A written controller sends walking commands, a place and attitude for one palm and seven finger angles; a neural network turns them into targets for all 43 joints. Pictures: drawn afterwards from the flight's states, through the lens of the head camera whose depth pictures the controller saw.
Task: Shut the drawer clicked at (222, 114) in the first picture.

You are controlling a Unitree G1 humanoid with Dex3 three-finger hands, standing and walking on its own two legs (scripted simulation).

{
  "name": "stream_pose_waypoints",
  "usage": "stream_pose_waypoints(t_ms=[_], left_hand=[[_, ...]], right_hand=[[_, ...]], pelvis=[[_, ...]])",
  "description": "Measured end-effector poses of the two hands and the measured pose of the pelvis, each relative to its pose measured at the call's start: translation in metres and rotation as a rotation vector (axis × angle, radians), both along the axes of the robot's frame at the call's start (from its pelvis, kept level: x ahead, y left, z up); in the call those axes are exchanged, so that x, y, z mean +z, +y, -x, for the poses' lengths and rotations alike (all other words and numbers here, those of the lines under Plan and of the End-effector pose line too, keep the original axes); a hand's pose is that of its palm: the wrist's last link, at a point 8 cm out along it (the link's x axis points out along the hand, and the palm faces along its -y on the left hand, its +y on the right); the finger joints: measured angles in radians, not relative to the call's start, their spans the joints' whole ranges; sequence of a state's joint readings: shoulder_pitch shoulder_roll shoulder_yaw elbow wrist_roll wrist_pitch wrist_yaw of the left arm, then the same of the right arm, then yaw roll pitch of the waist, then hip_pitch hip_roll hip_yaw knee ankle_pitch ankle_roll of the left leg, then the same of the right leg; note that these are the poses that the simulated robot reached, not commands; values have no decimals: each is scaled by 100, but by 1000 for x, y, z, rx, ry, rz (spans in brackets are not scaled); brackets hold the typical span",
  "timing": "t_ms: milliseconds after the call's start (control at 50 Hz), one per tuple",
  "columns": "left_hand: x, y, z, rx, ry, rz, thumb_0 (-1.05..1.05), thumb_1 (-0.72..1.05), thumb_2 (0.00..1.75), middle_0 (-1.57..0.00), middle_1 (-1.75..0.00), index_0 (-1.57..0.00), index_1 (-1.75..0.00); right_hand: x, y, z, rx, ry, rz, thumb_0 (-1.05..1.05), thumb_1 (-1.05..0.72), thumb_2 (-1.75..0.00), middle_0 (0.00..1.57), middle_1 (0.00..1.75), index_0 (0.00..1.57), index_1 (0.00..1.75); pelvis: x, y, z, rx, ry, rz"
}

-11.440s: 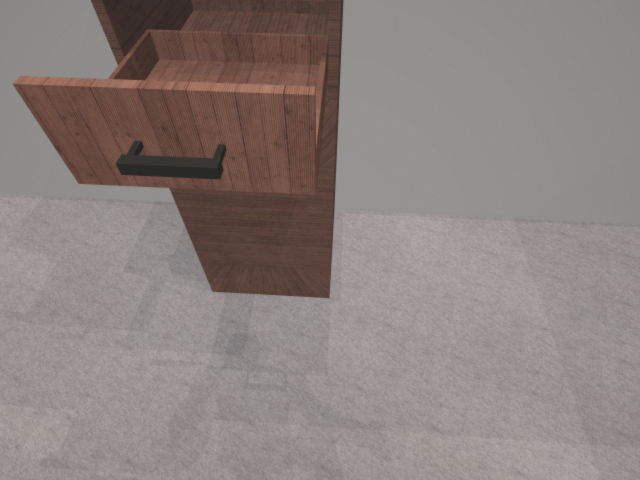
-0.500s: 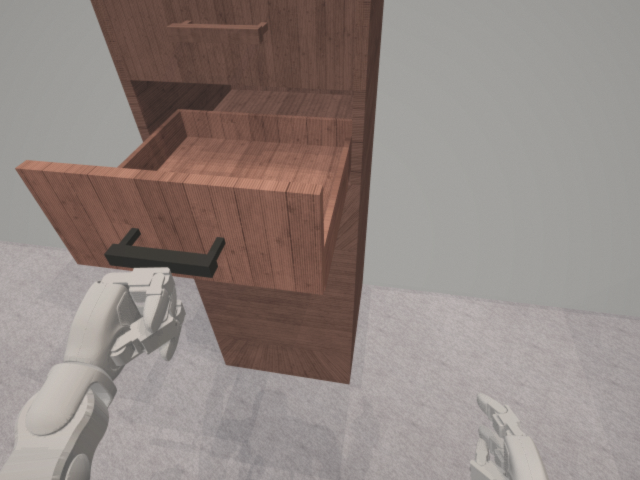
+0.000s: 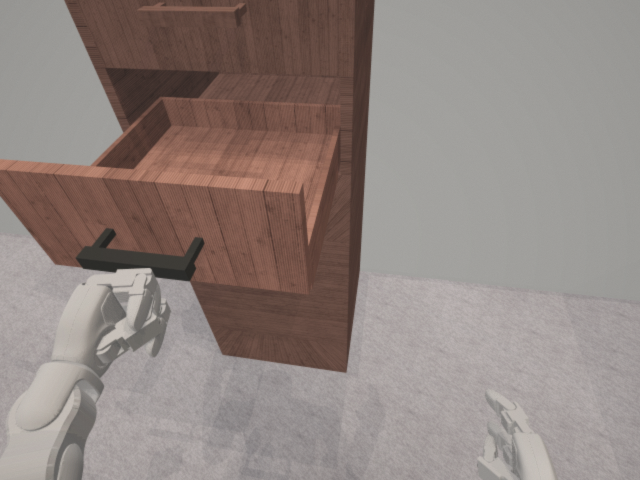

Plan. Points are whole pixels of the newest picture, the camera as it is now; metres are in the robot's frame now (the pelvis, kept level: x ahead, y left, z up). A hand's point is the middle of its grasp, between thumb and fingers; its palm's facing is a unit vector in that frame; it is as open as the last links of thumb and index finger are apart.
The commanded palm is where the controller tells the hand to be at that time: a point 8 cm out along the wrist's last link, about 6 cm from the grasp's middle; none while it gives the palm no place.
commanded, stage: bring the fist close to the handle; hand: left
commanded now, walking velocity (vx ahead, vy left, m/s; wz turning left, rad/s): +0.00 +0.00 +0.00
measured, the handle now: (144, 251) +0.34 +0.25 +0.14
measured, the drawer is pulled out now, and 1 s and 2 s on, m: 0.28 0.21 0.11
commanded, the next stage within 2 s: push the drawer shut in 0.10 s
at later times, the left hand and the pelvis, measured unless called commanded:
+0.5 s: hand (154, 307) +0.26 +0.21 +0.13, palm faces -0.01 -1.00 -0.05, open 3.2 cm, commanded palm +0.25 +0.25 +0.14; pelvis -0.01 +0.01 +0.00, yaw +1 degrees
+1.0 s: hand (183, 258) +0.33 +0.20 +0.13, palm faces -0.03 -1.00 -0.04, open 3.3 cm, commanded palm +0.31 +0.24 +0.14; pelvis -0.02 +0.01 +0.00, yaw +0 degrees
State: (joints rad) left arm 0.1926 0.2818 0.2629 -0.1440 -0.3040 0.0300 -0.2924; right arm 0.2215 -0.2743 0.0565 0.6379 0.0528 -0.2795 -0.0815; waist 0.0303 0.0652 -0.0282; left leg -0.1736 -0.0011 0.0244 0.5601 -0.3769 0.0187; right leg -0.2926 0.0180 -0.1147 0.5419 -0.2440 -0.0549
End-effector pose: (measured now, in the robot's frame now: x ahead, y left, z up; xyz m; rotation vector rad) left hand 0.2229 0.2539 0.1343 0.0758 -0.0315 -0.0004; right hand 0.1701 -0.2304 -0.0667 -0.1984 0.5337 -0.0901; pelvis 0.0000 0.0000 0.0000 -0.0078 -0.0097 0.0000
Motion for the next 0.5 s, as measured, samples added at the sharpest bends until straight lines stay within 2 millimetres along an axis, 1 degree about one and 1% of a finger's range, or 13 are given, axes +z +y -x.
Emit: stream_pose_waypoints(t_ms=[100,240,380,500], left_hand=[[-3,3,2,12,7,2,2,89,90,-140,-160,-140,-160],[-1,10,-5,7,-7,4,2,89,90,-140,-160,-140,-160],[1,8,-12,-12,-14,20,2,90,90,-140,-160,-140,-160],[0,8,-18,-14,-11,24,1,87,92,-140,-160,-140,-160]], right_hand=[[1,0,-3,5,-4,8,2,-91,-90,20,30,20,30],[2,6,-3,8,-9,2,2,-91,-90,20,30,21,30],[1,12,1,8,-8,-4,1,-91,-90,20,30,21,30],[-3,17,6,8,22,0,1,-91,-90,20,30,21,30]], pelvis=[[0,0,2,6,-1,2],[0,1,4,4,-2,3],[0,6,6,4,-6,3],[0,9,10,11,-9,2]])
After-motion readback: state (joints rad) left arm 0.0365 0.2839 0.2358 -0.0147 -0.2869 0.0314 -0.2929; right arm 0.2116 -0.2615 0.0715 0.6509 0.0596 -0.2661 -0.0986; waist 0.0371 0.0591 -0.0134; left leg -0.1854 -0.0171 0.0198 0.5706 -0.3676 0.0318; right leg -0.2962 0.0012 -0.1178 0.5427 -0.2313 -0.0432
